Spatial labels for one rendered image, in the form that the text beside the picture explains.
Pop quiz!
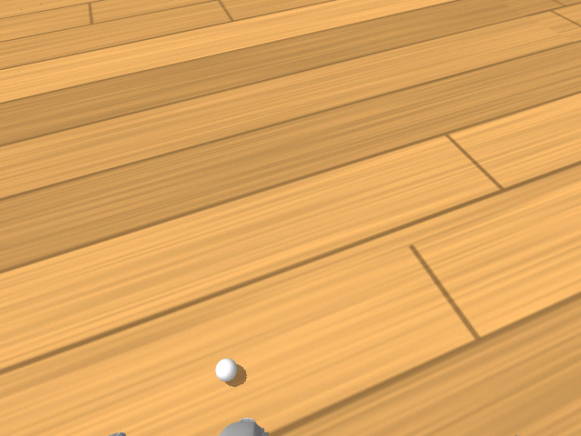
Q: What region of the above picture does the ball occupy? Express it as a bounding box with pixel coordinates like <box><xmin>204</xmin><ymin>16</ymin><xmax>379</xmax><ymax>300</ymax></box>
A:
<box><xmin>215</xmin><ymin>358</ymin><xmax>237</xmax><ymax>382</ymax></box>

